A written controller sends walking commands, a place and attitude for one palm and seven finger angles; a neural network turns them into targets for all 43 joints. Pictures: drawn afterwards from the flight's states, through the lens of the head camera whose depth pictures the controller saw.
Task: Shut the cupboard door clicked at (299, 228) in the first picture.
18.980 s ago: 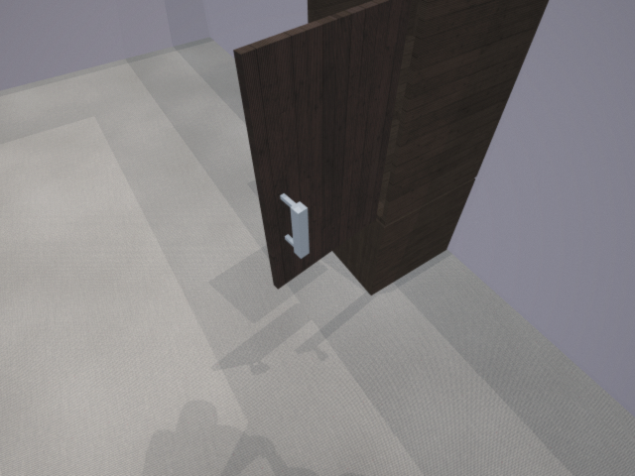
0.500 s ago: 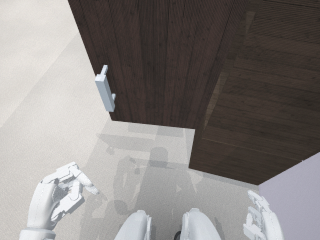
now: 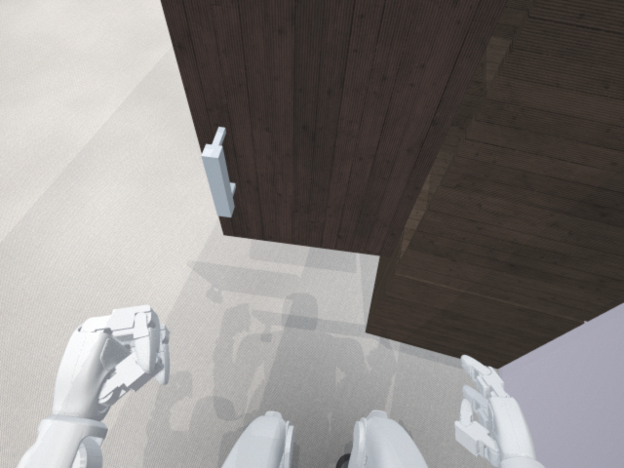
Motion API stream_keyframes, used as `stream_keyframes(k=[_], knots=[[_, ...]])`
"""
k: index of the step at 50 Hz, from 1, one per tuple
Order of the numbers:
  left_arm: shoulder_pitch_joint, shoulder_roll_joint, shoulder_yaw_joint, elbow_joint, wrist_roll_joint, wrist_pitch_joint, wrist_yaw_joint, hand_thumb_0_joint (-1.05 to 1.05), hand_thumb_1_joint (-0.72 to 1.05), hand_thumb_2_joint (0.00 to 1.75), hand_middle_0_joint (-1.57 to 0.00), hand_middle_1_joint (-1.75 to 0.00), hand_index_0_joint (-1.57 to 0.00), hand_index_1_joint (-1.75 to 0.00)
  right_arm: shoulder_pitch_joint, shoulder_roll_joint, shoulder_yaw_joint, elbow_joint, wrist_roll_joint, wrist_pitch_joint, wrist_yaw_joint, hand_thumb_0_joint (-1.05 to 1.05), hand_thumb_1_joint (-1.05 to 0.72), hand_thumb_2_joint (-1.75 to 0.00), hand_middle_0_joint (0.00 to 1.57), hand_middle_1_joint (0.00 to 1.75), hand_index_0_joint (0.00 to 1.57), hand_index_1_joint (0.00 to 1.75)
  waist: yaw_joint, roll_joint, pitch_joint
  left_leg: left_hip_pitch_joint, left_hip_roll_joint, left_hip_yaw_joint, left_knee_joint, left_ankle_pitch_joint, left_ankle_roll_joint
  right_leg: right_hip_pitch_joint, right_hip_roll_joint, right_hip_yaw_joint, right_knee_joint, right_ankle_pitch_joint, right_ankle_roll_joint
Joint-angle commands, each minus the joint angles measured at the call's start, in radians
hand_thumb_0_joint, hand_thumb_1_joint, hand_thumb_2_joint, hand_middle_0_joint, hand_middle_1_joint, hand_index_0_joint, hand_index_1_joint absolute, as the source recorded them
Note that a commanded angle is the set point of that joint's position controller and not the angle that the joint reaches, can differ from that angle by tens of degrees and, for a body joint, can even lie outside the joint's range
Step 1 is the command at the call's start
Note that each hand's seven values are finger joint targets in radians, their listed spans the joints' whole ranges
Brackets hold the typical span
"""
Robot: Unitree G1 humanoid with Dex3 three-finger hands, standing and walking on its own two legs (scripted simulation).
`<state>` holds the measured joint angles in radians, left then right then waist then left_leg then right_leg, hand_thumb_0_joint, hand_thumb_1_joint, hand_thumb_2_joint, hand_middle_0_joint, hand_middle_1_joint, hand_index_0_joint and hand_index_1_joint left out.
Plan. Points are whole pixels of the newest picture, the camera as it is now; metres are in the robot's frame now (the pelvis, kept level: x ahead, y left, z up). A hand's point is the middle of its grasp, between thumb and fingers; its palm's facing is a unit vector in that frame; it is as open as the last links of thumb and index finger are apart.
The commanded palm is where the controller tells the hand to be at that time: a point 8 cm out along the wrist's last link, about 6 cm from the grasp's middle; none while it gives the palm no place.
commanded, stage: raise the hand and make a fist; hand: left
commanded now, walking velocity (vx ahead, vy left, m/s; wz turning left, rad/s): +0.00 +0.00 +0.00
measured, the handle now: (223, 173) +0.53 +0.19 +0.00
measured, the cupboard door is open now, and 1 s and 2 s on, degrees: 98 98 98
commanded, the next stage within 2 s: bring the fist close to the handle in 0.38 s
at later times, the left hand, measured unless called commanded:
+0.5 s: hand (173, 364) +0.23 +0.18 +0.03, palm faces -0.05 -1.00 -0.02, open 3.1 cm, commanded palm +0.21 +0.23 +0.04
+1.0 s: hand (200, 279) +0.33 +0.17 +0.03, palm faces +0.00 -1.00 -0.04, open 3.1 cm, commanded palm +0.31 +0.22 +0.03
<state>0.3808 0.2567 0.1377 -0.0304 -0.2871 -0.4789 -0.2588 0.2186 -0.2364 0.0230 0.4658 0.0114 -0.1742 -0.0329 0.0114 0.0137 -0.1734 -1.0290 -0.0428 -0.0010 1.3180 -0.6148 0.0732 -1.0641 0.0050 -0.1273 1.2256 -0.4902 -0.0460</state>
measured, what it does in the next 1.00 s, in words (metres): stands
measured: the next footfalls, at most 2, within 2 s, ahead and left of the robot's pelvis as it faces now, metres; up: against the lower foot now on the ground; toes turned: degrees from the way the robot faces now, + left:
none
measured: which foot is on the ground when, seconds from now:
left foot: down 0.00-1.00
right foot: down 0.00-1.00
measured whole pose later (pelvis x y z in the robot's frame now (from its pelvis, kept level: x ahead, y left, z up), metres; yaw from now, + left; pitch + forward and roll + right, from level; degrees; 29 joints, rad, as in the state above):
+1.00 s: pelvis +0.01 -0.01 +0.00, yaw +0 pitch +22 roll -2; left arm -0.04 0.26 0.17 0.31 -0.24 -0.44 -0.19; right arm 0.23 -0.26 0.02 0.54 0.01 -0.11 -0.02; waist -0.03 0.02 -0.19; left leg -1.09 -0.04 0.01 1.32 -0.62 0.07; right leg -1.14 0.01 -0.11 1.25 -0.50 -0.06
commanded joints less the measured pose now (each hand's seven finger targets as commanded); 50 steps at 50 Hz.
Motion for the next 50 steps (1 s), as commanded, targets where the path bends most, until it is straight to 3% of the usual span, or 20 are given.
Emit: stream_keyframes(k=[1,3,6,10,11,12,14,16,19,21,24,27,29,33,35,38,41,44,48,50], knots=[[0.035,0.07,0.044,-0.114,-0.013,-0.047,-0.011,0.0,0.9,0.9,-1.3,-1.5,-1.3,-1.5,-0.019,-0.149,-0.069,-0.135,0.012,-0.04,-0.002,0.0,-0.9,-0.9,0.2,0.3,0.2,0.3,-0.015,0.053,-0.218,0.115,0.032,-0.112,-0.266,0.314,-0.096,0.219,0.019,0.066,-0.133,0.114,-0.004],[0.035,0.061,0.015,-0.074,-0.001,-0.003,-0.033,0.0,0.9,0.9,-1.3,-1.5,-1.3,-1.5,-0.021,-0.159,-0.073,-0.145,0.023,-0.032,-0.001,0.0,-0.9,-0.9,0.2,0.3,0.2,0.3,-0.028,0.018,-0.185,0.084,0.033,-0.107,-0.273,0.242,-0.085,0.213,0.013,0.073,-0.157,0.071,0.004],[-0.015,0.101,0.047,-0.098,-0.01,0.025,-0.044,0.0,0.9,0.9,-1.3,-1.5,-1.3,-1.5,-0.021,-0.164,-0.074,-0.162,0.028,-0.031,-0.01,0.0,-0.9,-0.9,0.2,0.3,0.2,0.3,-0.022,0.003,-0.187,0.071,0.028,-0.107,-0.281,0.206,-0.076,0.236,0.013,0.083,-0.172,0.044,0.002],[-0.059,0.14,0.107,-0.233,-0.031,-0.048,-0.004,0.0,0.9,0.9,-1.3,-1.5,-1.3,-1.5,-0.018,-0.145,-0.072,-0.162,0.017,-0.046,-0.019,0.0,-0.9,-0.9,0.2,0.3,0.2,0.3,0.0,0.029,-0.279,0.102,0.025,-0.092,-0.262,0.279,-0.076,0.288,0.01,0.098,-0.156,0.098,0.001],[-0.064,0.154,0.126,-0.239,-0.037,-0.066,0.01,0.0,0.9,0.9,-1.3,-1.5,-1.3,-1.5,-0.017,-0.143,-0.069,-0.156,0.011,-0.049,-0.02,0.0,-0.9,-0.9,0.2,0.3,0.2,0.3,0.008,0.05,-0.274,0.097,0.023,-0.094,-0.257,0.3,-0.085,0.286,0.016,0.095,-0.141,0.113,-0.006],[-0.053,0.13,0.105,-0.247,-0.031,-0.086,0.017,0.0,0.9,0.9,-1.3,-1.5,-1.3,-1.5,-0.02,-0.14,-0.069,-0.146,0.01,-0.051,-0.017,0.0,-0.9,-0.9,0.2,0.3,0.2,0.3,0.005,0.071,-0.283,0.119,0.026,-0.095,-0.255,0.319,-0.089,0.266,0.014,0.089,-0.131,0.126,-0.006],[-0.022,0.098,0.08,-0.187,-0.025,-0.102,0.025,0.0,0.9,0.9,-1.3,-1.5,-1.3,-1.5,-0.018,-0.138,-0.069,-0.132,0.008,-0.05,-0.01,0.0,-0.9,-0.9,0.2,0.3,0.2,0.3,-0.009,0.059,-0.243,0.1,0.026,-0.092,-0.247,0.298,-0.088,0.237,0.013,0.085,-0.132,0.112,-0.001],[0.005,0.08,0.056,-0.12,-0.012,-0.086,0.012,0.0,0.9,0.9,-1.3,-1.5,-1.3,-1.5,-0.014,-0.148,-0.072,-0.128,0.009,-0.044,-0.007,0.0,-0.9,-0.9,0.2,0.3,0.2,0.3,-0.021,0.024,-0.217,0.077,0.028,-0.096,-0.244,0.286,-0.083,0.226,0.015,0.081,-0.132,0.103,-0.002],[0.021,0.07,0.019,-0.079,0.003,-0.032,-0.024,0.0,0.9,0.9,-1.3,-1.5,-1.3,-1.5,-0.018,-0.158,-0.075,-0.139,0.022,-0.034,-0.003,0.0,-0.9,-0.9,0.2,0.3,0.2,0.3,-0.028,0.029,-0.194,0.066,0.028,-0.092,-0.26,0.229,-0.076,0.224,0.008,0.09,-0.162,0.062,0.005],[-0.004,0.11,0.046,-0.116,-0.004,-0.009,-0.036,0.0,0.9,0.9,-1.3,-1.5,-1.3,-1.5,-0.014,-0.161,-0.075,-0.152,0.023,-0.031,-0.008,0.0,-0.9,-0.9,0.2,0.3,0.2,0.3,-0.022,0.033,-0.227,0.077,0.026,-0.093,-0.261,0.256,-0.072,0.258,0.011,0.094,-0.162,0.089,0.001],[-0.018,0.125,0.082,-0.206,-0.022,-0.023,-0.023,0.0,0.9,0.9,-1.3,-1.5,-1.3,-1.5,-0.013,-0.147,-0.074,-0.16,0.024,-0.033,-0.016,0.0,-0.9,-0.9,0.2,0.3,0.2,0.3,-0.009,0.027,-0.284,0.1,0.025,-0.082,-0.254,0.306,-0.067,0.307,0.007,0.103,-0.162,0.139,0.006],[-0.124,0.125,0.09,-0.214,-0.023,-0.069,0.015,0.0,0.9,0.9,-1.3,-1.5,-1.3,-1.5,-0.013,-0.14,-0.067,-0.129,0.008,-0.04,-0.02,0.0,-0.9,-0.9,0.2,0.3,0.2,0.3,-0.021,0.062,-0.27,0.097,0.027,-0.085,-0.223,0.328,-0.077,0.25,0.013,0.093,-0.126,0.158,0.002],[-0.168,0.099,0.074,-0.138,-0.008,-0.094,0.033,0.0,0.9,0.9,-1.3,-1.5,-1.3,-1.5,-0.012,-0.146,-0.066,-0.107,0.004,-0.042,-0.017,0.0,-0.9,-0.9,0.2,0.3,0.2,0.3,-0.043,0.031,-0.229,0.063,0.028,-0.091,-0.206,0.29,-0.076,0.196,0.013,0.087,-0.116,0.12,0.005],[-0.246,0.071,0.018,0.013,0.021,-0.058,0.007,0.0,0.9,0.9,-1.3,-1.5,-1.3,-1.5,-0.007,-0.165,-0.069,-0.094,0.011,-0.033,-0.009,0.0,-0.9,-0.9,0.2,0.3,0.2,0.3,-0.063,0.022,-0.206,0.035,0.03,-0.095,-0.202,0.217,-0.07,0.149,0.009,0.092,-0.123,0.065,0.008],[-0.305,0.098,0.026,0.023,0.023,-0.022,-0.011,0.0,0.9,0.9,-1.3,-1.5,-1.3,-1.5,-0.004,-0.171,-0.07,-0.095,0.017,-0.029,-0.011,0.0,-0.9,-0.9,0.2,0.3,0.2,0.3,-0.052,0.026,-0.262,0.037,0.026,-0.093,-0.207,0.22,-0.063,0.196,0.004,0.107,-0.133,0.074,0.008],[-0.372,0.129,0.049,-0.044,0.02,0.005,-0.018,0.0,0.9,0.9,-1.3,-1.5,-1.3,-1.5,-0.001,-0.167,-0.073,-0.103,0.022,-0.019,-0.014,0.0,-0.9,-0.9,0.2,0.3,0.2,0.3,-0.032,0.059,-0.379,0.107,0.027,-0.085,-0.213,0.329,-0.063,0.262,0.001,0.109,-0.123,0.181,0.009],[-0.431,0.173,0.105,-0.072,0.011,-0.003,0.022,0.0,0.9,0.9,-1.3,-1.5,-1.3,-1.5,0.003,-0.159,-0.068,-0.09,0.014,-0.011,-0.012,0.0,-0.9,-0.9,0.2,0.3,0.2,0.3,-0.016,0.086,-0.418,0.134,0.028,-0.085,-0.211,0.413,-0.075,0.29,0.006,0.104,-0.104,0.249,0.004],[-0.467,0.145,0.119,0.055,0.021,-0.017,0.068,0.0,0.9,0.9,-1.3,-1.5,-1.3,-1.5,0.002,-0.151,-0.064,-0.063,0.009,0.002,-0.004,0.0,-0.9,-0.9,0.2,0.3,0.2,0.3,-0.033,0.01,-0.345,0.056,0.027,-0.072,-0.204,0.352,-0.065,0.28,0.002,0.109,-0.111,0.22,0.014],[-0.56,0.095,0.061,0.259,0.052,-0.001,0.069,0.0,0.9,0.9,-1.3,-1.5,-1.3,-1.5,0.011,-0.164,-0.063,-0.042,0.01,0.023,0.005,0.0,-0.9,-0.9,0.2,0.3,0.2,0.3,-0.068,-0.013,-0.253,-0.009,0.026,-0.065,-0.202,0.237,-0.057,0.215,-0.001,0.118,-0.135,0.12,0.016],[-0.613,0.109,0.057,0.285,0.061,0.002,0.053,0.0,0.9,0.9,-1.3,-1.5,-1.3,-1.5,0.02,-0.175,-0.067,-0.043,0.015,0.028,0.004,0.0,-0.9,-0.9,0.2,0.3,0.2,0.3,-0.066,-0.006,-0.275,-0.007,0.026,-0.065,-0.205,0.228,-0.054,0.223,-0.004,0.127,-0.14,0.113,0.013]])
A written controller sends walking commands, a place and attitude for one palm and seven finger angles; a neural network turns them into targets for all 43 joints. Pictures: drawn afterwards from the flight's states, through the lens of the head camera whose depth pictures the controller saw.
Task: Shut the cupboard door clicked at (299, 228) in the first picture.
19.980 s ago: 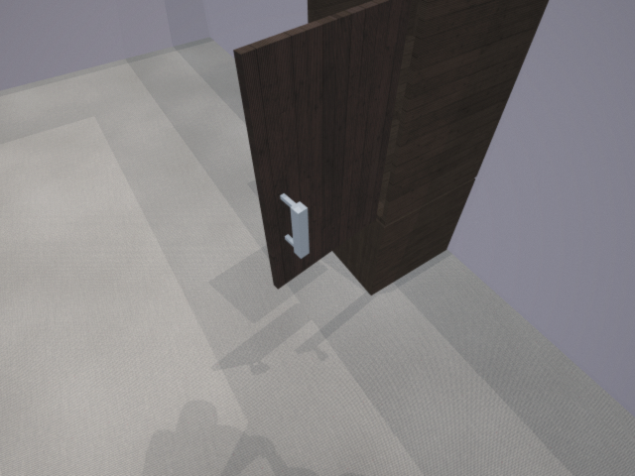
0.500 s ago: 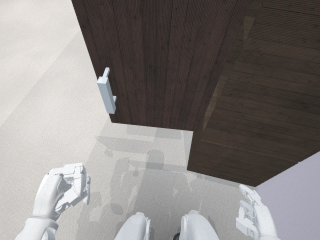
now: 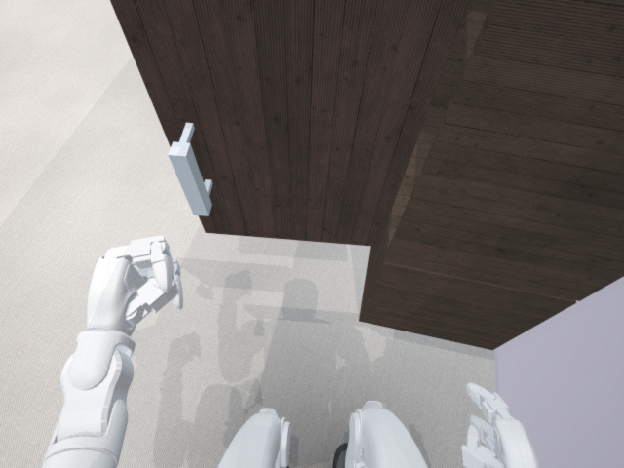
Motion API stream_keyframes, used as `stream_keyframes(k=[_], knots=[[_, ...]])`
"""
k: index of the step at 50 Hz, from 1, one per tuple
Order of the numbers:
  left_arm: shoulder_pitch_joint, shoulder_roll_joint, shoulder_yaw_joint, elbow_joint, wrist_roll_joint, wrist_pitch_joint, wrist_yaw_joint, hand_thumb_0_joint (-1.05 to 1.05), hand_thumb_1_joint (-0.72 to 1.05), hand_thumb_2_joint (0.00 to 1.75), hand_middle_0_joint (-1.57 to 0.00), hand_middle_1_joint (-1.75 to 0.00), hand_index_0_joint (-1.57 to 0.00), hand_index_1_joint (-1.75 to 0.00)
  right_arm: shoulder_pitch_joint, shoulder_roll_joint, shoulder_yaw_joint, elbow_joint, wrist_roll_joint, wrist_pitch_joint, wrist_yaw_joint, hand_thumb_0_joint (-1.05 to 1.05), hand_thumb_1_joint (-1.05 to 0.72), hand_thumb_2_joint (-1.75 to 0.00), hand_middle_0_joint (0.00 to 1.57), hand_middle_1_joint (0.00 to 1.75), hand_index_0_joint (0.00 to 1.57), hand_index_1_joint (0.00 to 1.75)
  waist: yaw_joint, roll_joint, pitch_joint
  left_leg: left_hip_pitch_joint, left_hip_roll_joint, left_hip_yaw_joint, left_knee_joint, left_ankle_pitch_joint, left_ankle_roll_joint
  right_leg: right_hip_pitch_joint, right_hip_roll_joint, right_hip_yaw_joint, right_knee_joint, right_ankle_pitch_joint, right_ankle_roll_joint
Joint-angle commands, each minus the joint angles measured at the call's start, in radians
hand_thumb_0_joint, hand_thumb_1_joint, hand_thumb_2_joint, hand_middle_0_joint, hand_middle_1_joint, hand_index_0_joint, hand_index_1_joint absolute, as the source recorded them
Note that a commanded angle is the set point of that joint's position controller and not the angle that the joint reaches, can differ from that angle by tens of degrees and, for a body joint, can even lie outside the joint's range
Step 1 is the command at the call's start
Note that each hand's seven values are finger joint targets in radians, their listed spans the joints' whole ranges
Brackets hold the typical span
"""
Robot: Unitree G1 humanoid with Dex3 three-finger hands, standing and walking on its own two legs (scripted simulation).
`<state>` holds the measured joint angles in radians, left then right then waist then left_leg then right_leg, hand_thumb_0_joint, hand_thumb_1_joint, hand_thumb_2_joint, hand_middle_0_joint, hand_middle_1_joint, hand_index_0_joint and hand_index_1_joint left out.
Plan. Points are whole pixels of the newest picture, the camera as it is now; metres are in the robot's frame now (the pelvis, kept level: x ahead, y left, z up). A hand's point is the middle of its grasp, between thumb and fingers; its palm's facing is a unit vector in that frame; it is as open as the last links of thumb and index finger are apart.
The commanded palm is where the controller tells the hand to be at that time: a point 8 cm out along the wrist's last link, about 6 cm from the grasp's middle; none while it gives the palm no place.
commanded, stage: bring the fist close to the handle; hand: left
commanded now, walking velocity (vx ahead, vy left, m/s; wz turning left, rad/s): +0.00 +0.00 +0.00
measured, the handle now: (195, 171) +0.52 +0.20 +0.01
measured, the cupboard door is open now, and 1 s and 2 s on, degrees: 98 98 83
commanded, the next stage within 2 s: push the door shut along its arc in 0.88 s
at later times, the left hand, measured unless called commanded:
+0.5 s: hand (204, 228) +0.42 +0.17 +0.01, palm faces -0.01 -1.00 -0.03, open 3.1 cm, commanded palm +0.40 +0.22 +0.01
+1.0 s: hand (205, 224) +0.43 +0.17 +0.01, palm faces -0.01 -1.00 -0.02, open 3.1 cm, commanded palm +0.40 +0.22 +0.01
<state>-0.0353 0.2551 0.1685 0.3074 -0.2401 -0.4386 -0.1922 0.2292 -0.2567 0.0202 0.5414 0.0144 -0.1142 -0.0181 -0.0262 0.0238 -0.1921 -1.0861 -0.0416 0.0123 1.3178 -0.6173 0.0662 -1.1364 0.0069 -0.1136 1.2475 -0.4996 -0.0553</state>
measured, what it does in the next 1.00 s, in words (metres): stands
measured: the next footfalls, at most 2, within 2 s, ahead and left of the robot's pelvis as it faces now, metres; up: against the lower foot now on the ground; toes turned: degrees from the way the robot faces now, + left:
none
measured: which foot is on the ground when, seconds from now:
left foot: down 0.00-1.00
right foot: down 0.00-1.00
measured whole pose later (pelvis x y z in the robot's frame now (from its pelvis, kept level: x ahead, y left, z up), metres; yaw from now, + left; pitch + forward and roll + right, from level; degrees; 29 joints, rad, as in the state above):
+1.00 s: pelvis -0.01 +0.01 -0.01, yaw -1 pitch +26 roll -2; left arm -0.57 0.31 0.26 0.93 -0.15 -0.58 -0.19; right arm 0.24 -0.27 0.01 0.62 0.00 0.00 0.01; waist -0.10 0.02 -0.17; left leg -1.19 -0.04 0.03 1.34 -0.60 0.08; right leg -1.24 0.01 -0.10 1.27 -0.48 -0.05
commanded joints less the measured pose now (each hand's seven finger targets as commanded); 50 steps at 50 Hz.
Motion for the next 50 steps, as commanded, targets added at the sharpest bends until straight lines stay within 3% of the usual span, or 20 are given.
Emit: stream_keyframes(k=[1,4,9,14,17,22,23,24,26,27,30,32,33,34,38,41,45,49,50], knots=[[-0.239,0.113,0.016,-0.062,0.014,-0.04,-0.024,0.0,0.9,0.9,-1.3,-1.5,-1.3,-1.5,0.018,-0.157,-0.065,-0.121,0.011,-0.029,-0.013,0.0,-0.9,-0.9,0.2,0.3,0.2,0.3,-0.033,-0.005,-0.285,0.074,0.025,-0.08,-0.204,0.258,-0.046,0.306,-0.004,0.111,-0.154,0.156,0.019],[-0.346,0.155,0.047,-0.106,0.007,-0.072,-0.036,0.0,0.9,0.9,-1.3,-1.5,-1.3,-1.5,0.026,-0.157,-0.072,-0.105,0.01,-0.029,-0.018,0.0,-0.9,-0.9,0.2,0.3,0.2,0.3,-0.026,0.039,-0.392,0.141,0.03,-0.08,-0.196,0.34,-0.051,0.328,-0.006,0.116,-0.139,0.237,0.02],[-0.479,0.19,0.102,-0.007,0.013,-0.127,0.009,0.0,0.9,0.9,-1.3,-1.5,-1.3,-1.5,0.04,-0.154,-0.069,-0.057,0.0,-0.022,-0.016,0.0,-0.9,-0.9,0.2,0.3,0.2,0.3,-0.031,0.032,-0.403,0.149,0.033,-0.093,-0.184,0.385,-0.062,0.289,-0.003,0.104,-0.106,0.258,0.021],[-0.554,0.177,0.09,0.211,0.049,-0.107,0.022,0.0,0.9,0.9,-1.3,-1.5,-1.3,-1.5,0.06,-0.157,-0.066,-0.04,-0.002,0.009,-0.005,0.0,-0.9,-0.9,0.2,0.3,0.2,0.3,-0.054,0.008,-0.351,0.068,0.027,-0.076,-0.181,0.306,-0.053,0.274,-0.005,0.114,-0.118,0.216,0.026],[-0.617,0.194,0.096,0.259,0.055,-0.098,0.002,0.0,0.9,0.9,-1.3,-1.5,-1.3,-1.5,0.081,-0.164,-0.07,-0.039,0.0,0.025,-0.002,0.0,-0.9,-0.9,0.2,0.3,0.2,0.3,-0.055,0.023,-0.394,0.088,0.028,-0.077,-0.181,0.336,-0.055,0.286,-0.005,0.115,-0.115,0.248,0.022],[-0.795,0.228,0.119,0.238,0.04,-0.152,-0.007,0.0,0.9,0.9,-1.3,-1.5,-1.3,-1.5,0.106,-0.168,-0.076,-0.014,-0.007,0.031,-0.002,0.0,-0.9,-0.9,0.2,0.3,0.2,0.3,-0.076,0.049,-0.502,0.157,0.034,-0.088,-0.152,0.425,-0.058,0.278,-0.001,0.117,-0.095,0.313,0.025],[-0.811,0.233,0.126,0.261,0.04,-0.164,-0.005,0.0,0.9,0.9,-1.3,-1.5,-1.3,-1.5,0.109,-0.167,-0.075,-0.005,-0.008,0.033,-0.002,0.0,-0.9,-0.9,0.2,0.3,0.2,0.3,-0.077,0.05,-0.495,0.149,0.032,-0.089,-0.15,0.423,-0.059,0.275,-0.002,0.118,-0.095,0.312,0.025],[-0.817,0.242,0.139,0.298,0.044,-0.172,-0.001,0.0,0.9,0.9,-1.3,-1.5,-1.3,-1.5,0.114,-0.167,-0.075,0.001,-0.01,0.035,-0.001,0.0,-0.9,-0.9,0.2,0.3,0.2,0.3,-0.082,0.025,-0.481,0.129,0.033,-0.09,-0.147,0.41,-0.058,0.269,-0.001,0.117,-0.093,0.302,0.027],[-0.77,0.248,0.152,0.343,0.053,-0.178,0.003,0.0,0.9,0.9,-1.3,-1.5,-1.3,-1.5,0.121,-0.171,-0.075,-0.002,-0.012,0.041,0.005,0.0,-0.9,-0.9,0.2,0.3,0.2,0.3,-0.063,0.039,-0.473,0.127,0.031,-0.093,-0.157,0.405,-0.061,0.259,0.003,0.11,-0.088,0.283,0.021],[-0.767,0.223,0.131,0.363,0.059,-0.175,0.001,0.0,0.9,0.9,-1.3,-1.5,-1.3,-1.5,0.117,-0.165,-0.072,-0.002,-0.011,0.047,0.01,0.0,-0.9,-0.9,0.2,0.3,0.2,0.3,-0.066,0.051,-0.457,0.123,0.03,-0.085,-0.161,0.399,-0.061,0.256,0.001,0.112,-0.094,0.283,0.023],[-0.696,0.256,0.17,0.406,0.062,-0.155,0.0,0.0,0.9,0.9,-1.3,-1.5,-1.3,-1.5,0.126,-0.169,-0.074,-0.014,-0.008,0.069,0.018,0.0,-0.9,-0.9,0.2,0.3,0.2,0.3,-0.048,0.002,-0.454,0.072,0.027,-0.071,-0.172,0.375,-0.053,0.314,0.0,0.122,-0.108,0.288,0.024],[-0.7,0.267,0.173,0.405,0.064,-0.148,-0.008,0.0,0.9,0.9,-1.3,-1.5,-1.3,-1.5,0.128,-0.169,-0.072,-0.024,-0.005,0.08,0.018,0.0,-0.9,-0.9,0.2,0.3,0.2,0.3,-0.046,0.005,-0.446,0.064,0.028,-0.069,-0.18,0.376,-0.052,0.324,0.001,0.122,-0.11,0.297,0.023],[-0.727,0.233,0.142,0.404,0.062,-0.146,-0.013,0.0,0.9,0.9,-1.3,-1.5,-1.3,-1.5,0.124,-0.164,-0.07,-0.025,-0.003,0.083,0.02,0.0,-0.9,-0.9,0.2,0.3,0.2,0.3,-0.062,0.012,-0.421,0.06,0.026,-0.068,-0.184,0.348,-0.049,0.311,0.001,0.124,-0.122,0.276,0.025],[-0.755,0.26,0.164,0.375,0.059,-0.157,-0.009,0.0,0.9,0.9,-1.3,-1.5,-1.3,-1.5,0.124,-0.169,-0.073,-0.024,-0.003,0.085,0.018,0.0,-0.9,-0.9,0.2,0.3,0.2,0.3,-0.061,0.002,-0.424,0.068,0.03,-0.073,-0.186,0.334,-0.049,0.304,0.001,0.123,-0.124,0.255,0.025],[-0.814,0.218,0.125,0.299,0.049,-0.209,-0.004,0.0,0.9,0.9,-1.3,-1.5,-1.3,-1.5,0.12,-0.164,-0.077,-0.02,-0.007,0.077,0.014,0.0,-0.9,-0.9,0.2,0.3,0.2,0.3,-0.073,0.042,-0.47,0.143,0.031,-0.088,-0.184,0.354,-0.053,0.273,0.004,0.117,-0.119,0.25,0.024],[-0.843,0.221,0.115,0.318,0.059,-0.228,0.003,0.0,0.9,0.9,-1.3,-1.5,-1.3,-1.5,0.125,-0.171,-0.079,-0.001,-0.012,0.073,0.012,0.0,-0.9,-0.9,0.2,0.3,0.2,0.3,-0.089,0.065,-0.446,0.171,0.035,-0.101,-0.181,0.352,-0.061,0.215,0.008,0.106,-0.113,0.222,0.021],[-0.865,0.198,0.094,0.429,0.08,-0.209,0.004,0.0,0.9,0.9,-1.3,-1.5,-1.3,-1.5,0.124,-0.174,-0.076,0.016,-0.012,0.085,0.012,0.0,-0.9,-0.9,0.2,0.3,0.2,0.3,-0.104,0.041,-0.38,0.128,0.033,-0.103,-0.185,0.287,-0.057,0.179,0.002,0.104,-0.124,0.169,0.024],[-0.869,0.255,0.144,0.437,0.078,-0.199,0.004,0.0,0.9,0.9,-1.3,-1.5,-1.3,-1.5,0.119,-0.176,-0.071,0.0,-0.013,0.095,0.012,0.0,-0.9,-0.9,0.2,0.3,0.2,0.3,-0.076,0.066,-0.432,0.127,0.027,-0.098,-0.183,0.313,-0.058,0.221,0.002,0.109,-0.112,0.198,0.019],[-0.837,0.253,0.147,0.445,0.076,-0.196,0.0,0.0,0.9,0.9,-1.3,-1.5,-1.3,-1.5,0.12,-0.174,-0.072,-0.005,-0.011,0.097,0.013,0.0,-0.9,-0.9,0.2,0.3,0.2,0.3,-0.072,0.042,-0.448,0.131,0.028,-0.097,-0.182,0.33,-0.057,0.238,0.003,0.109,-0.112,0.215,0.02]])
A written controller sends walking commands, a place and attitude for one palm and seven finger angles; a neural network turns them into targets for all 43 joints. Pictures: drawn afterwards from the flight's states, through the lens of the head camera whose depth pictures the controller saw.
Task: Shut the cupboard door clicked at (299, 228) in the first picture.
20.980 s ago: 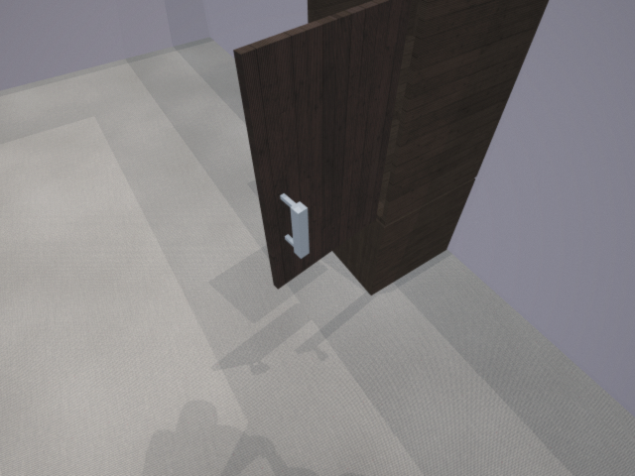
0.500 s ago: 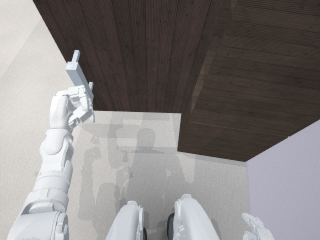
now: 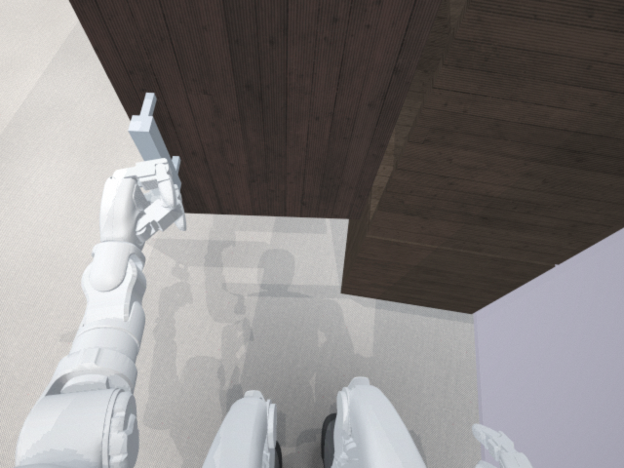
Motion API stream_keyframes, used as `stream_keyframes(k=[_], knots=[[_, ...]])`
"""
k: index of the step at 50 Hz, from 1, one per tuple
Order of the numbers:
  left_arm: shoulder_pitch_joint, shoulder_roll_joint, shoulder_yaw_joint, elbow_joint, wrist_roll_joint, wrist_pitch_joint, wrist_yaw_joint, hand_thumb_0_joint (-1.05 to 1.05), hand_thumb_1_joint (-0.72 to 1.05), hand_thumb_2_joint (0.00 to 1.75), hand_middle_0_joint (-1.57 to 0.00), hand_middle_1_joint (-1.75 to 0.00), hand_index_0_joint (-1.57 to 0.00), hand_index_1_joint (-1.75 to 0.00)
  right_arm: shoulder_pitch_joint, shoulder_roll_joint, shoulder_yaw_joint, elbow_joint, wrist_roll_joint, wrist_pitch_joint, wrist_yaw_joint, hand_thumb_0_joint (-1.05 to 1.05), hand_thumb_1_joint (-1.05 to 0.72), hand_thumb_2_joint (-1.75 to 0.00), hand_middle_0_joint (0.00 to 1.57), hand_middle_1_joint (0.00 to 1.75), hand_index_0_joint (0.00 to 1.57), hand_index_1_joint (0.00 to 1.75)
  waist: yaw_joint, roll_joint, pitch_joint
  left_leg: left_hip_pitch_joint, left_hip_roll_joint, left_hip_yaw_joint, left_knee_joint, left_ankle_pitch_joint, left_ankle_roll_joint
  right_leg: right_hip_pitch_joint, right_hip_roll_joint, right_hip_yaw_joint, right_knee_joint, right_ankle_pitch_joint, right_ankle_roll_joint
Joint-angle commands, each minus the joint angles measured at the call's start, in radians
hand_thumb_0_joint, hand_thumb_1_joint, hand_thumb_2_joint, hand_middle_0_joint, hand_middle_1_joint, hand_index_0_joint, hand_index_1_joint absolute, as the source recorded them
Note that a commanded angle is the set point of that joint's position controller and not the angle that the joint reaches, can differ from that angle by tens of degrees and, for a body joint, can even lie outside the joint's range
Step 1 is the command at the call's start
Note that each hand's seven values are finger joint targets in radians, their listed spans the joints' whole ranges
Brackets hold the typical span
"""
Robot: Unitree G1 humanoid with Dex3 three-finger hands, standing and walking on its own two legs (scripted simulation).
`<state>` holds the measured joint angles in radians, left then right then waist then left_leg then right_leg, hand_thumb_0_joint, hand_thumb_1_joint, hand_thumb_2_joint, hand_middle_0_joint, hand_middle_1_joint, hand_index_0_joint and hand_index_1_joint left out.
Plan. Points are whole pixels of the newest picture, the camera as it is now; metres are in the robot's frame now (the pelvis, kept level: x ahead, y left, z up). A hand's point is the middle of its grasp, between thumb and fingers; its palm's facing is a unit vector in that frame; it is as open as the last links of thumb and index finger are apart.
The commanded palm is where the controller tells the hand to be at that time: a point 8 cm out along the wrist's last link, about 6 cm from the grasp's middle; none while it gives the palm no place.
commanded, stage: push the door shut along its arc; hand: left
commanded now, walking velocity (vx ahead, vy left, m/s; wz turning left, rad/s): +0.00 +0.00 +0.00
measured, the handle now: (161, 147) +0.53 +0.20 +0.02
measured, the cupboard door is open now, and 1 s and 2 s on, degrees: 98 83 74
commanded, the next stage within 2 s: pull the fist back off the door in 1.56 s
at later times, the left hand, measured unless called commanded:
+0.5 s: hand (183, 178) +0.47 +0.17 +0.02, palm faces -0.14 -0.99 -0.04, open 3.2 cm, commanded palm +0.48 +0.20 +0.02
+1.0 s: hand (214, 139) +0.54 +0.13 +0.03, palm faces -0.27 -0.96 -0.04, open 3.1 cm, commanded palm +0.55 +0.16 +0.02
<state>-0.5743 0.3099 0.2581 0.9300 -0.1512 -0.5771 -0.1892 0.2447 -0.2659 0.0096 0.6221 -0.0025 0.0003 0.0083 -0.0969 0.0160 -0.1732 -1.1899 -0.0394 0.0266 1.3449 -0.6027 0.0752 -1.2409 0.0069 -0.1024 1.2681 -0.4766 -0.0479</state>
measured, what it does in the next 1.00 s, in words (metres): stands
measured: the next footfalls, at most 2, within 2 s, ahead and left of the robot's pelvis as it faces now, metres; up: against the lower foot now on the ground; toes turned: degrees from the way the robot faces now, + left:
none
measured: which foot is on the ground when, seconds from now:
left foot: down 0.00-1.00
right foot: down 0.00-1.00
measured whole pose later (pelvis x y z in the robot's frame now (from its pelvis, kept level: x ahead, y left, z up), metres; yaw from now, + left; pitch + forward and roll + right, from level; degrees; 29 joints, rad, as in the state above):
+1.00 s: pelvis -0.01 +0.00 -0.02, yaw -2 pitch +31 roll -6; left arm -1.07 0.55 0.26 1.24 -0.08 -0.43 -0.37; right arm 0.34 -0.28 0.06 0.64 -0.02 0.04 0.01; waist -0.23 0.05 -0.14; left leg -1.37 -0.02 -0.01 1.45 -0.62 0.08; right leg -1.39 0.02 -0.15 1.31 -0.47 -0.05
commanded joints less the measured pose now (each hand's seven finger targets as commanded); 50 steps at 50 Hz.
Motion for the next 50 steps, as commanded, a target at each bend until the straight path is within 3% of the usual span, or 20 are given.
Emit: stream_keyframes(k=[1,6,8,10,14,18,21,24,27,31,33,35,37,41,43,46,50], knots=[[-0.331,0.233,0.073,-0.2,-0.016,-0.063,-0.008,0.0,0.9,0.9,-1.3,-1.5,-1.3,-1.5,0.104,-0.169,-0.059,-0.091,0.005,-0.016,-0.016,0.0,-0.9,-0.9,0.2,0.3,0.2,0.3,0.0,0.083,-0.483,0.242,0.025,-0.111,-0.202,0.344,-0.069,0.344,0.005,0.099,-0.121,0.215,0.009],[-0.452,0.248,0.054,-0.195,-0.007,-0.078,-0.044,0.0,0.9,0.9,-1.3,-1.5,-1.3,-1.5,0.119,-0.168,-0.057,-0.073,0.002,-0.012,-0.021,0.0,-0.9,-0.9,0.2,0.3,0.2,0.3,-0.043,0.068,-0.495,0.261,0.032,-0.121,-0.174,0.393,-0.064,0.331,0.008,0.101,-0.113,0.258,0.014],[-0.468,0.228,0.039,-0.151,-0.011,-0.068,-0.065,0.0,0.9,0.9,-1.3,-1.5,-1.3,-1.5,0.122,-0.171,-0.058,-0.064,0.004,-0.009,-0.021,0.0,-0.9,-0.9,0.2,0.3,0.2,0.3,-0.053,0.091,-0.484,0.277,0.034,-0.126,-0.176,0.394,-0.067,0.3,0.008,0.095,-0.118,0.245,0.015],[-0.475,0.224,0.03,-0.088,-0.01,-0.047,-0.085,0.0,0.9,0.9,-1.3,-1.5,-1.3,-1.5,0.13,-0.177,-0.057,-0.057,0.007,-0.002,-0.021,0.0,-0.9,-0.9,0.2,0.3,0.2,0.3,-0.064,0.072,-0.453,0.263,0.036,-0.133,-0.176,0.377,-0.067,0.274,0.009,0.089,-0.122,0.222,0.014],[-0.578,0.262,0.039,-0.088,-0.013,-0.037,-0.114,0.0,0.9,0.9,-1.3,-1.5,-1.3,-1.5,0.146,-0.188,-0.056,-0.052,0.007,0.003,-0.026,0.0,-0.9,-0.9,0.2,0.3,0.2,0.3,-0.075,0.093,-0.488,0.28,0.036,-0.147,-0.168,0.379,-0.066,0.255,0.009,0.086,-0.114,0.21,0.011],[-0.641,0.222,-0.011,-0.083,-0.011,-0.036,-0.135,0.0,0.9,0.9,-1.3,-1.5,-1.3,-1.5,0.163,-0.19,-0.059,-0.04,0.007,0.008,-0.022,0.0,-0.9,-0.9,0.2,0.3,0.2,0.3,-0.093,0.153,-0.516,0.362,0.043,-0.171,-0.164,0.437,-0.082,0.186,0.012,0.074,-0.112,0.206,0.007],[-0.719,0.214,-0.035,-0.047,-0.004,-0.028,-0.136,0.0,0.9,0.9,-1.3,-1.5,-1.3,-1.5,0.179,-0.198,-0.057,-0.029,0.004,0.011,-0.022,0.0,-0.9,-0.9,0.2,0.3,0.2,0.3,-0.131,0.133,-0.471,0.347,0.045,-0.188,-0.16,0.389,-0.078,0.134,0.015,0.067,-0.111,0.173,0.006],[-0.778,0.254,-0.019,-0.006,0.014,-0.02,-0.132,0.0,0.9,0.9,-1.3,-1.5,-1.3,-1.5,0.188,-0.205,-0.052,-0.022,0.003,0.015,-0.023,0.0,-0.9,-0.9,0.2,0.3,0.2,0.3,-0.14,0.133,-0.465,0.304,0.042,-0.19,-0.157,0.327,-0.07,0.13,0.015,0.07,-0.11,0.14,0.005],[-0.811,0.297,0.015,0.006,0.019,-0.014,-0.125,0.0,0.9,0.9,-1.3,-1.5,-1.3,-1.5,0.203,-0.209,-0.048,-0.024,-0.003,0.016,-0.021,0.0,-0.9,-0.9,0.2,0.3,0.2,0.3,-0.133,0.173,-0.521,0.32,0.04,-0.194,-0.147,0.345,-0.073,0.125,0.016,0.068,-0.095,0.144,0.001],[-0.849,0.316,0.004,0.037,0.045,-0.004,-0.136,0.0,0.9,0.9,-1.3,-1.5,-1.3,-1.5,0.226,-0.209,-0.043,-0.027,-0.007,0.023,-0.014,0.0,-0.9,-0.9,0.2,0.3,0.2,0.3,-0.153,0.167,-0.521,0.304,0.045,-0.195,-0.13,0.374,-0.067,0.125,0.023,0.07,-0.09,0.158,0.001],[-0.865,0.34,0.01,0.053,0.056,0.009,-0.144,0.0,0.9,0.9,-1.3,-1.5,-1.3,-1.5,0.232,-0.213,-0.039,-0.026,-0.008,0.029,-0.012,0.0,-0.9,-0.9,0.2,0.3,0.2,0.3,-0.155,0.193,-0.509,0.294,0.047,-0.195,-0.129,0.364,-0.065,0.119,0.024,0.07,-0.093,0.152,-0.001],[-0.909,0.342,0.001,0.054,0.058,0.023,-0.154,0.0,0.9,0.9,-1.3,-1.5,-1.3,-1.5,0.242,-0.217,-0.038,-0.022,-0.009,0.031,-0.012,0.0,-0.9,-0.9,0.2,0.3,0.2,0.3,-0.177,0.185,-0.515,0.287,0.05,-0.195,-0.117,0.354,-0.057,0.108,0.025,0.072,-0.094,0.153,0.002],[-0.902,0.38,0.028,0.054,0.055,0.031,-0.168,0.0,0.9,0.9,-1.3,-1.5,-1.3,-1.5,0.251,-0.22,-0.037,-0.025,-0.007,0.032,-0.014,0.0,-0.9,-0.9,0.2,0.3,0.2,0.3,-0.162,0.22,-0.556,0.311,0.052,-0.197,-0.113,0.397,-0.063,0.117,0.027,0.071,-0.085,0.173,-0.002],[-0.962,0.353,-0.003,0.054,0.049,0.056,-0.188,0.0,0.9,0.9,-1.3,-1.5,-1.3,-1.5,0.27,-0.22,-0.033,-0.022,-0.009,0.032,-0.013,0.0,-0.9,-0.9,0.2,0.3,0.2,0.3,-0.189,0.228,-0.539,0.327,0.056,-0.209,-0.108,0.409,-0.062,0.078,0.03,0.062,-0.084,0.175,0.0],[-0.958,0.386,0.016,0.068,0.055,0.069,-0.195,0.0,0.9,0.9,-1.3,-1.5,-1.3,-1.5,0.276,-0.225,-0.031,-0.019,-0.009,0.034,-0.015,0.0,-0.9,-0.9,0.2,0.3,0.2,0.3,-0.185,0.221,-0.551,0.318,0.059,-0.209,-0.105,0.416,-0.06,0.088,0.032,0.063,-0.083,0.181,0.0],[-1.02,0.357,-0.017,0.077,0.059,0.08,-0.199,0.0,0.9,0.9,-1.3,-1.5,-1.3,-1.5,0.286,-0.222,-0.028,-0.012,-0.01,0.029,-0.016,0.0,-0.9,-0.9,0.2,0.3,0.2,0.3,-0.209,0.239,-0.521,0.325,0.061,-0.221,-0.102,0.4,-0.062,0.037,0.033,0.056,-0.078,0.167,0.0],[-1.051,0.443,0.049,0.116,0.072,0.107,-0.183,0.0,0.9,0.9,-1.3,-1.5,-1.3,-1.5,0.304,-0.226,-0.018,-0.016,-0.016,0.028,-0.018,0.0,-0.9,-0.9,0.2,0.3,0.2,0.3,-0.21,0.219,-0.524,0.259,0.057,-0.203,-0.08,0.396,-0.048,0.069,0.036,0.06,-0.07,0.174,-0.001]])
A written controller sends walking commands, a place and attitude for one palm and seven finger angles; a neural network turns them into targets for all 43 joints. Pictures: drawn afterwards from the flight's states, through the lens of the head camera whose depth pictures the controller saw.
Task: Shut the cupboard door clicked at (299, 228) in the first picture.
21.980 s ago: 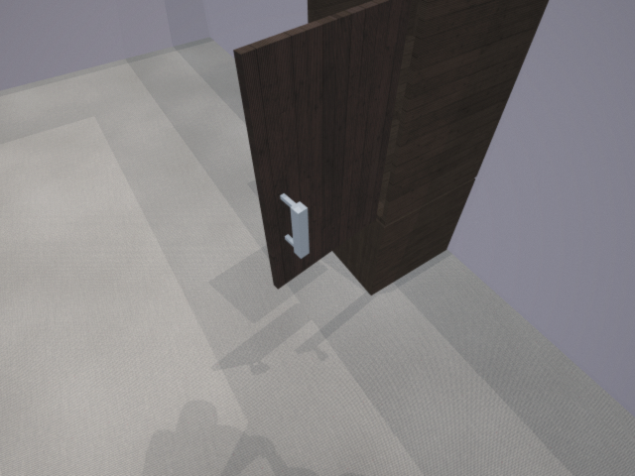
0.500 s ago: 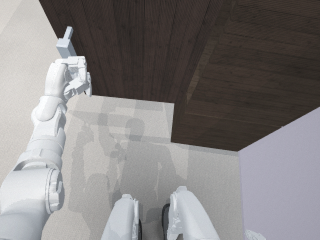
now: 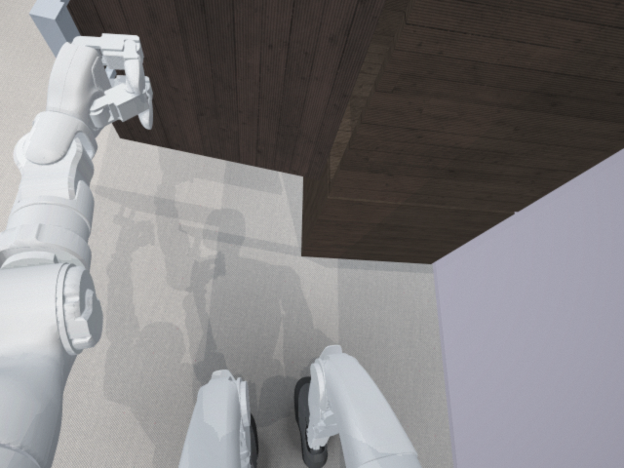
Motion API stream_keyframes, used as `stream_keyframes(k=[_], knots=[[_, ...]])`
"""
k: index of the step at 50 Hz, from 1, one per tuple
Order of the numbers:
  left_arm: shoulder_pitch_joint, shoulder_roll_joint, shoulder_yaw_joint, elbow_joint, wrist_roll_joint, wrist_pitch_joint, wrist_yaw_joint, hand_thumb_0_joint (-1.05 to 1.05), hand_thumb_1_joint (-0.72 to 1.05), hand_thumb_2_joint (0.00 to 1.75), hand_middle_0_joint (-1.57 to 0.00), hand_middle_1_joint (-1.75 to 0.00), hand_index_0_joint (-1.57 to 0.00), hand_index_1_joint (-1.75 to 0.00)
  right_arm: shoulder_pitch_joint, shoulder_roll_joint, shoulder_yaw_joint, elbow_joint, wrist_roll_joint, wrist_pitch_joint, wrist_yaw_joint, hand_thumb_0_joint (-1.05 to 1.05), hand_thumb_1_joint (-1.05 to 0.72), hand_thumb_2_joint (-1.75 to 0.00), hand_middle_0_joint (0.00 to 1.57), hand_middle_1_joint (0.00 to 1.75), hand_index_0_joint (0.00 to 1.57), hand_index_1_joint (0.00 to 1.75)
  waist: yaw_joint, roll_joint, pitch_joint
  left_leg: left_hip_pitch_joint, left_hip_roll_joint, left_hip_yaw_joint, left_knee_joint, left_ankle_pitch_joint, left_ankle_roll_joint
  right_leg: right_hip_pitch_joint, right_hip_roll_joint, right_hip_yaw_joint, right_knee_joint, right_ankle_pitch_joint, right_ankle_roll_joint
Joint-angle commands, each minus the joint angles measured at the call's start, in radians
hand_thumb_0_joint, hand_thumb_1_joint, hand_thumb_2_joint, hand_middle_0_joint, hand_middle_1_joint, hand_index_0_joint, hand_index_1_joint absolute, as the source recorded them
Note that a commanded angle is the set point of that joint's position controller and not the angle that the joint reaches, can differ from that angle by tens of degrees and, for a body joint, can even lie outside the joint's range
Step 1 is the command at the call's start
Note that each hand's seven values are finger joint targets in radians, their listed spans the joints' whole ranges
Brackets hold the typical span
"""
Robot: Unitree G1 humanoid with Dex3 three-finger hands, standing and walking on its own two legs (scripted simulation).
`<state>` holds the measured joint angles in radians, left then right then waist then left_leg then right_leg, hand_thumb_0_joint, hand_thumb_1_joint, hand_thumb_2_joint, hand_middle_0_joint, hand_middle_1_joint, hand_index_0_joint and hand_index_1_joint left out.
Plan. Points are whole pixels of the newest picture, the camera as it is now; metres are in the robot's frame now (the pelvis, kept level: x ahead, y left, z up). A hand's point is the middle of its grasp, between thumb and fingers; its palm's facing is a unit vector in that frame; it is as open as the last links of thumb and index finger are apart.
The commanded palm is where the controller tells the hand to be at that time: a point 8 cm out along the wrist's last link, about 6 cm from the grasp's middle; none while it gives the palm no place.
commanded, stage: push the door shut along its arc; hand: left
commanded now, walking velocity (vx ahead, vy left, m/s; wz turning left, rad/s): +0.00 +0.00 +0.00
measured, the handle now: (84, 49) +0.62 +0.21 +0.04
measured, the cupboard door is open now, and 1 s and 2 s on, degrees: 83 74 74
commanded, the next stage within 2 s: pull the fist back off the door in 0.56 s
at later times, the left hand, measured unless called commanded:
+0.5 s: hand (161, 64) +0.59 +0.12 +0.05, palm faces -0.32 -0.95 -0.04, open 2.8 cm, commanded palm +0.61 +0.13 +0.05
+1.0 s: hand (190, 60) +0.61 +0.09 +0.04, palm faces +0.03 -1.00 -0.06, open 3.0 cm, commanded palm +0.57 +0.12 +0.05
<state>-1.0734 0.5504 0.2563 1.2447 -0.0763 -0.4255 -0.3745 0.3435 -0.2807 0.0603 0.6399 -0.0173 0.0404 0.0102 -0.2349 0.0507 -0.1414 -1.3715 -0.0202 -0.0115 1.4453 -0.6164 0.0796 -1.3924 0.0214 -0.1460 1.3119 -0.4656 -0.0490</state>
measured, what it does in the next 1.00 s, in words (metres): stands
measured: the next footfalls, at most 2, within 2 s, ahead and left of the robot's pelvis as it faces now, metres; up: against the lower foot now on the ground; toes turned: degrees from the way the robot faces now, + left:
none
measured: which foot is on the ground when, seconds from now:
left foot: down 0.00-1.00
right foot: down 0.00-1.00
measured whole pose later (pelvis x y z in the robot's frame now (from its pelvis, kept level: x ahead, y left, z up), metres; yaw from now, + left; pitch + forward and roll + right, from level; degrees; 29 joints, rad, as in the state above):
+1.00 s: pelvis +0.00 -0.01 -0.01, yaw -2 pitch +35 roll -6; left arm -1.22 0.52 0.35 1.26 0.09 -0.38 0.04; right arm 0.43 -0.23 0.08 0.63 -0.09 0.03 0.11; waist -0.30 0.08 -0.12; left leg -1.46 0.01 0.00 1.48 -0.62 0.07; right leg -1.50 0.05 -0.14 1.34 -0.45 -0.06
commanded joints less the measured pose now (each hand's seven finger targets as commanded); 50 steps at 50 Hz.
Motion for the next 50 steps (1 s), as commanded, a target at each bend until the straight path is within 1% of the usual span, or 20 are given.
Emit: stream_keyframes(k=[1,3,11,14,19,22,26,30,33,34,35,37,38,40,42,43,44,45,48,50], knots=[[-0.551,0.209,0.058,-0.194,0.001,-0.045,0.005,0.0,0.9,0.9,-1.3,-1.5,-1.3,-1.5,0.209,-0.211,-0.068,-0.037,-0.002,-0.014,-0.019,0.0,-0.9,-0.9,0.2,0.3,0.2,0.3,-0.069,0.198,-0.569,0.448,0.039,-0.166,-0.176,0.425,-0.055,0.21,0.023,0.103,-0.104,0.168,-0.002],[-0.563,0.215,0.054,-0.205,0.013,-0.043,0.004,0.0,0.9,0.9,-1.3,-1.5,-1.3,-1.5,0.211,-0.21,-0.067,-0.038,-0.006,-0.013,-0.016,0.0,-0.9,-0.9,0.2,0.3,0.2,0.3,-0.069,0.226,-0.6,0.47,0.043,-0.169,-0.164,0.464,-0.061,0.2,0.022,0.101,-0.094,0.186,0.0],[-0.535,0.318,0.118,-0.167,0.04,0.01,-0.019,0.0,0.9,0.9,-1.3,-1.5,-1.3,-1.5,0.235,-0.206,-0.053,-0.069,-0.003,-0.007,-0.015,0.0,-0.9,-0.9,0.2,0.3,0.2,0.3,-0.059,0.189,-0.615,0.362,0.039,-0.127,-0.133,0.474,-0.039,0.301,0.032,0.116,-0.079,0.253,0.002],[-0.579,0.322,0.104,-0.179,0.041,0.031,-0.038,0.0,0.9,0.9,-1.3,-1.5,-1.3,-1.5,0.242,-0.206,-0.055,-0.066,-0.001,-0.01,-0.021,0.0,-0.9,-0.9,0.2,0.3,0.2,0.3,-0.083,0.164,-0.619,0.33,0.041,-0.118,-0.12,0.454,-0.029,0.317,0.032,0.124,-0.086,0.264,0.011],[-0.672,0.333,0.082,-0.183,0.039,0.058,-0.066,0.0,0.9,0.9,-1.3,-1.5,-1.3,-1.5,0.254,-0.209,-0.052,-0.047,0.0,-0.025,-0.032,0.0,-0.9,-0.9,0.2,0.3,0.2,0.3,-0.113,0.187,-0.614,0.318,0.042,-0.119,-0.101,0.428,-0.024,0.286,0.034,0.126,-0.089,0.241,0.011],[-0.709,0.28,0.035,-0.194,0.033,0.064,-0.085,0.0,0.9,0.9,-1.3,-1.5,-1.3,-1.5,0.256,-0.21,-0.056,-0.036,-0.002,-0.039,-0.033,0.0,-0.9,-0.9,0.2,0.3,0.2,0.3,-0.116,0.259,-0.643,0.402,0.045,-0.137,-0.102,0.457,-0.032,0.224,0.034,0.118,-0.088,0.23,0.006],[-0.801,0.235,-0.012,-0.174,0.036,0.085,-0.09,0.0,0.9,0.9,-1.3,-1.5,-1.3,-1.5,0.265,-0.216,-0.054,-0.008,-0.006,-0.055,-0.041,0.0,-0.9,-0.9,0.2,0.3,0.2,0.3,-0.158,0.277,-0.598,0.426,0.051,-0.157,-0.09,0.443,-0.03,0.127,0.037,0.103,-0.084,0.199,0.004],[-0.858,0.223,-0.032,-0.149,0.048,0.106,-0.084,0.0,0.9,0.9,-1.3,-1.5,-1.3,-1.5,0.27,-0.22,-0.052,0.007,-0.014,-0.07,-0.045,0.0,-0.9,-0.9,0.2,0.3,0.2,0.3,-0.18,0.291,-0.588,0.416,0.049,-0.163,-0.085,0.414,-0.03,0.1,0.039,0.094,-0.081,0.177,0.003],[-0.895,0.203,-0.052,-0.136,0.055,0.114,-0.084,0.0,0.9,0.9,-1.3,-1.5,-1.3,-1.5,0.269,-0.224,-0.05,0.022,-0.019,-0.079,-0.045,0.0,-0.9,-0.9,0.2,0.3,0.2,0.3,-0.19,0.341,-0.59,0.456,0.055,-0.185,-0.081,0.432,-0.037,0.038,0.038,0.08,-0.064,0.175,-0.001],[-0.871,0.245,0.166,-0.137,-0.025,0.126,0.108,0.0,0.9,0.9,-1.3,-1.5,-1.3,-1.5,0.332,-0.209,-0.032,-0.025,-0.048,-0.082,-0.034,0.0,-0.9,-0.9,0.2,0.3,0.2,0.3,-0.135,0.335,-0.584,0.394,0.062,-0.185,-0.108,0.398,-0.046,0.074,0.034,0.085,-0.068,0.173,0.002],[-0.807,0.217,0.142,-0.091,0.001,0.131,0.203,0.0,0.9,0.9,-1.3,-1.5,-1.3,-1.5,0.316,-0.203,-0.029,-0.034,-0.054,-0.081,-0.015,0.0,-0.9,-0.9,0.2,0.3,0.2,0.3,-0.132,0.302,-0.58,0.366,0.066,-0.189,-0.119,0.388,-0.053,0.104,0.031,0.086,-0.064,0.169,0.004],[-0.757,0.158,0.154,-0.081,0.007,0.119,0.311,0.0,0.9,0.9,-1.3,-1.5,-1.3,-1.5,0.316,-0.196,-0.036,-0.041,-0.066,-0.075,0.011,0.0,-0.9,-0.9,0.2,0.3,0.2,0.3,-0.121,0.258,-0.568,0.361,0.069,-0.2,-0.132,0.388,-0.063,0.102,0.029,0.079,-0.06,0.163,0.011],[-0.765,0.159,0.163,-0.115,0.029,0.095,0.373,0.0,0.9,0.9,-1.3,-1.5,-1.3,-1.5,0.323,-0.193,-0.04,-0.046,-0.078,-0.071,0.025,0.0,-0.9,-0.9,0.2,0.3,0.2,0.3,-0.113,0.268,-0.574,0.354,0.066,-0.187,-0.132,0.399,-0.064,0.12,0.027,0.086,-0.065,0.168,0.013],[-0.758,0.154,0.116,-0.19,0.136,0.024,0.478,0.0,0.9,0.9,-1.3,-1.5,-1.3,-1.5,0.327,-0.186,-0.052,-0.047,-0.095,-0.064,0.062,0.0,-0.9,-0.9,0.2,0.3,0.2,0.3,-0.1,0.338,-0.635,0.407,0.067,-0.174,-0.122,0.453,-0.073,0.13,0.023,0.095,-0.065,0.186,0.012],[-0.739,0.183,0.083,-0.224,0.237,-0.036,0.506,0.0,0.9,0.9,-1.3,-1.5,-1.3,-1.5,0.338,-0.193,-0.068,-0.035,-0.097,-0.047,0.088,0.0,-0.9,-0.9,0.2,0.3,0.2,0.3,-0.099,0.374,-0.7,0.493,0.075,-0.192,-0.118,0.524,-0.091,0.116,0.022,0.093,-0.052,0.209,0.01],[-0.744,0.174,0.063,-0.242,0.254,-0.054,0.502,0.0,0.9,0.9,-1.3,-1.5,-1.3,-1.5,0.342,-0.194,-0.074,-0.03,-0.094,-0.035,0.094,0.0,-0.9,-0.9,0.2,0.3,0.2,0.3,-0.106,0.359,-0.716,0.512,0.075,-0.195,-0.122,0.533,-0.091,0.137,0.023,0.097,-0.061,0.22,0.012],[-0.749,0.165,0.053,-0.269,0.249,-0.066,0.485,0.0,0.9,0.9,-1.3,-1.5,-1.3,-1.5,0.34,-0.193,-0.08,-0.032,-0.089,-0.03,0.1,0.0,-0.9,-0.9,0.2,0.3,0.2,0.3,-0.107,0.366,-0.736,0.519,0.072,-0.189,-0.129,0.531,-0.089,0.173,0.023,0.1,-0.072,0.232,0.013],[-0.724,0.155,0.053,-0.248,0.23,-0.061,0.461,0.0,0.9,0.9,-1.3,-1.5,-1.3,-1.5,0.34,-0.196,-0.084,-0.029,-0.079,-0.023,0.1,0.0,-0.9,-0.9,0.2,0.3,0.2,0.3,-0.109,0.321,-0.742,0.507,0.07,-0.193,-0.142,0.507,-0.085,0.214,0.026,0.102,-0.083,0.235,0.014],[-0.697,0.17,0.111,-0.216,0.128,-0.024,0.391,0.0,0.9,0.9,-1.3,-1.5,-1.3,-1.5,0.341,-0.197,-0.08,-0.034,-0.057,-0.015,0.085,0.0,-0.9,-0.9,0.2,0.3,0.2,0.3,-0.105,0.225,-0.728,0.403,0.054,-0.157,-0.175,0.422,-0.058,0.359,0.032,0.118,-0.124,0.249,0.021],[-0.626,0.198,0.161,-0.207,0.093,-0.013,0.377,0.0,0.9,0.9,-1.3,-1.5,-1.3,-1.5,0.336,-0.188,-0.074,-0.047,-0.048,-0.017,0.076,0.0,-0.9,-0.9,0.2,0.3,0.2,0.3,-0.07,0.193,-0.709,0.34,0.041,-0.127,-0.196,0.392,-0.049,0.446,0.03,0.133,-0.143,0.262,0.021]])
